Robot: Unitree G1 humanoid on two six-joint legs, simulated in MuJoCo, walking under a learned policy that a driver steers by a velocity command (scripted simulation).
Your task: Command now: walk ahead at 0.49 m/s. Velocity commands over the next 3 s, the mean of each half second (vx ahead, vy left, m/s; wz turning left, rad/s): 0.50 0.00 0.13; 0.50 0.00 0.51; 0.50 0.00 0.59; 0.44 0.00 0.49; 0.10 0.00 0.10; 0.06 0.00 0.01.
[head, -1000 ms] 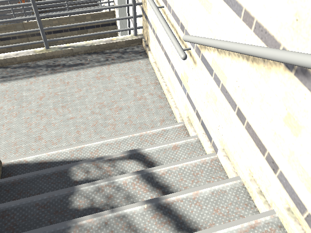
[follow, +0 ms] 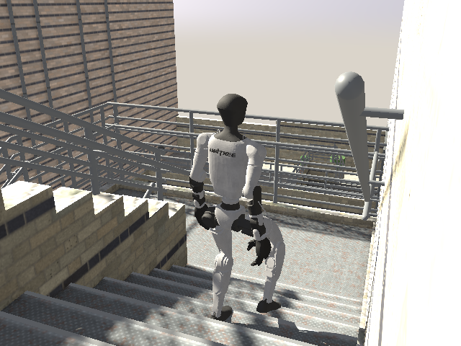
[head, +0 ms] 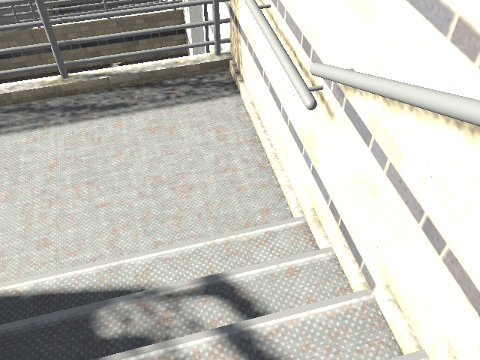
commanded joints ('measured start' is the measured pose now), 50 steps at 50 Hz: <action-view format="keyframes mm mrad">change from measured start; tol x64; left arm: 1 144 39 16 23 -50 44 18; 50 -126 112 -12 -137 -6 -109 -63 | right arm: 1 -72 -159 -26 -86 38 -6 -14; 17 438 -49 1 94 -40 -11 154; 42 -563 -68 26 -207 -73 6 66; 50 121 -148 -56 21 -23 -15 27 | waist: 1 114 136 16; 50 -153 -32 -30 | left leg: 1 -223 269 -218 -198 552 159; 13 -85 176 -244 179 112 93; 19 -884 31 -136 1544 -306 -39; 31 -705 236 -281 178 871 -46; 41 -469 181 -42 -203 506 -6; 47 1227 362 -280 133 1401 351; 50 702 380 -415 -87 465 266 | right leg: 1 303 8 -46 -79 122 36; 6 -440 -100 169 -561 493 46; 17 1555 -221 89 -404 885 -257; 23 388 -283 187 -871 -1 -203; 42 828 -218 -86 -484 44 -78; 47 -44 43 -135 806 -832 119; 50 -402 -21 33 487 -697 82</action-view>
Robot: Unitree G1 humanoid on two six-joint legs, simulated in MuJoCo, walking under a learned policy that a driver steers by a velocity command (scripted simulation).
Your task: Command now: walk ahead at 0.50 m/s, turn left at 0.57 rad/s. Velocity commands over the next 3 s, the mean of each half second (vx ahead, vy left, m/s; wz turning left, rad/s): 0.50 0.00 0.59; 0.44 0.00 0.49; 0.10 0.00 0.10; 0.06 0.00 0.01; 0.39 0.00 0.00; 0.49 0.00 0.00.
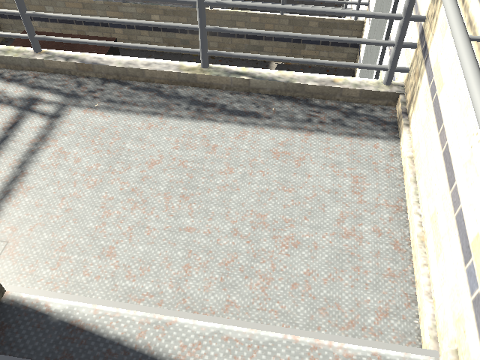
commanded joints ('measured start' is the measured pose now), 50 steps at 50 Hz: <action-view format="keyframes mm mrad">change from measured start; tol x64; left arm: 1 -274 115 33 -241 -15 -70 29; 50 -41 153 43 -329 -15 -15 30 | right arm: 1 281 -39 1 45 8 27 13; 50 117 -153 44 -228 13 -26 -4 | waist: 1 -110 3 69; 50 65 -2 127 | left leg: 1 387 348 -399 -25 301 315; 5 -558 172 -223 -35 226 276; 13 -341 92 -381 543 -88 115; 18 -1147 -42 -144 1822 -491 -27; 24 -535 208 -153 619 440 65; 32 -549 104 -87 657 201 30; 39 798 240 -488 159 539 425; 50 -673 50 -141 454 -241 69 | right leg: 1 -736 -61 100 -160 124 -64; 8 132 -23 87 -1060 1378 -45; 15 565 -50 29 -1419 1162 -157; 16 1010 -291 231 -996 2003 -410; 24 -182 -141 10 -1458 757 -264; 37 -21 -154 -201 -810 1473 -164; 39 -527 110 17 -153 13 -36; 50 448 103 -39 -1072 1048 40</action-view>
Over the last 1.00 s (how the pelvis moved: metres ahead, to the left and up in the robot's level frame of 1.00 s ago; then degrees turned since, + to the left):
0.59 0.00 -0.31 22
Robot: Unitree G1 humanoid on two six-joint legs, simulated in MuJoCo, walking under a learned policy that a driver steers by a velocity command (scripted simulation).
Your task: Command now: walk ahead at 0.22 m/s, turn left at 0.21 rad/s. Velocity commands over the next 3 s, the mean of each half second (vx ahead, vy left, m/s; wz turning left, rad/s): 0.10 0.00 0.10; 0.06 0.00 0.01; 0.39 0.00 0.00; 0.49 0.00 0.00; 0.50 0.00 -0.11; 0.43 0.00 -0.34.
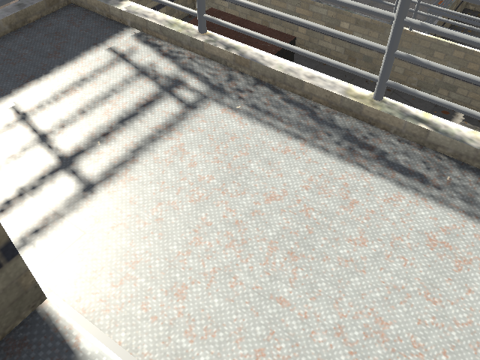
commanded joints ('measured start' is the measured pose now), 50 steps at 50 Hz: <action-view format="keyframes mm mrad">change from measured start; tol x64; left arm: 1 374 62 23 72 2 16 -1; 50 333 7 8 325 -60 104 67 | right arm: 1 -170 -198 -25 -107 16 -3 11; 50 -393 -60 -55 83 56 120 -50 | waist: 1 224 37 103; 50 146 -72 202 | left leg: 1 -515 123 -118 -42 323 86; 6 -865 40 -66 1135 -190 -169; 24 66 45 84 -615 666 -9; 50 -120 65 71 -476 427 24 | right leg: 1 641 75 -142 -176 32 13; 5 1110 -407 360 -24 1269 -565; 13 -82 -60 26 -234 39 -289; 50 297 -161 241 -637 -939 -243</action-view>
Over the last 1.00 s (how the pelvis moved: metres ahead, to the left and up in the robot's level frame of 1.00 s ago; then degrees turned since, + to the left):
0.51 0.03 -0.24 33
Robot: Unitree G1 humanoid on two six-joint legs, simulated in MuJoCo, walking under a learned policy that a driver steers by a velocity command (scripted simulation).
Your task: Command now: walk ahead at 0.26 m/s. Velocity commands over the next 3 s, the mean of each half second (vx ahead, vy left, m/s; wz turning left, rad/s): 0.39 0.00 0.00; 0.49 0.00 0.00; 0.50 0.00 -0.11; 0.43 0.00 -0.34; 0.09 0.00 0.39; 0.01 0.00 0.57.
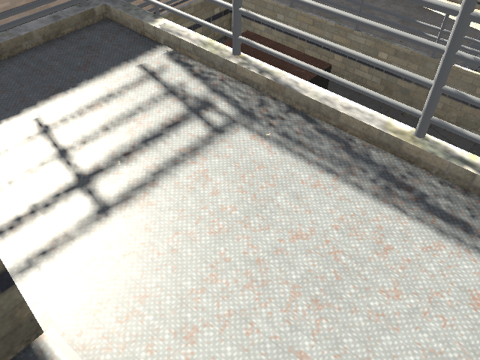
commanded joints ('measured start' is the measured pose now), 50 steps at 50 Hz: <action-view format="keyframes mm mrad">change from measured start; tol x32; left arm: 1 18 143 35 -24 7 -22 13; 34 -693 42 22 -342 -56 -99 -100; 41 179 263 99 -70 -4 -106 -63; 50 -294 170 58 -123 6 -108 13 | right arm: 1 -134 -71 -20 -73 -7 -36 4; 25 522 124 55 156 -145 -168 33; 50 0 -6 -34 -172 1 -132 -11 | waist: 1 12 -118 235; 35 -208 36 210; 41 169 -305 -521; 50 -95 -97 24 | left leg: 1 -143 5 38 46 -19 5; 6 198 -2 2 -73 -119 36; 9 478 334 -638 -373 -380 230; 17 263 194 -199 -337 304 192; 28 210 188 -188 -126 90 211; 38 125 103 -142 619 568 93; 40 -551 -63 -175 1451 -598 2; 41 -668 -52 -253 1485 -536 -16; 45 -635 119 -120 1281 -186 -30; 50 -139 118 -54 280 307 -30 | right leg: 1 -128 -273 319 -295 -295 -143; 10 -668 -48 67 632 -187 -49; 24 -720 -230 200 264 742 19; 33 -659 -150 57 68 665 49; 37 -299 -162 59 -34 599 19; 40 774 -421 184 397 1379 -197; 41 873 -491 389 309 1083 -326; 43 556 -506 540 -33 295 -326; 47 -354 -386 274 -225 282 -198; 50 -469 -206 34 -227 415 -143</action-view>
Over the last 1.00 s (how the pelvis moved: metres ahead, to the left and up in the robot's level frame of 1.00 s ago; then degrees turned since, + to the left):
0.15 -0.02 -0.07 -2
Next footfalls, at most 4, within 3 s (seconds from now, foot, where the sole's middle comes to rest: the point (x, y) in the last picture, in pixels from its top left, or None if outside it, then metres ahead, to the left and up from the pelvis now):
0.78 right None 0.54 -0.17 -0.93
1.20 left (222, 317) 0.80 0.10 -0.93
1.80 right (285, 249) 1.10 -0.13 -0.93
2.26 left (246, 204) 1.33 0.02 -0.93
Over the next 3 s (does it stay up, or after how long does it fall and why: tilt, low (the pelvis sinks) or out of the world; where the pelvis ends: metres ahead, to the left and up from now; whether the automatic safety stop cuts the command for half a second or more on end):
stays up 1.22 -0.09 -0.15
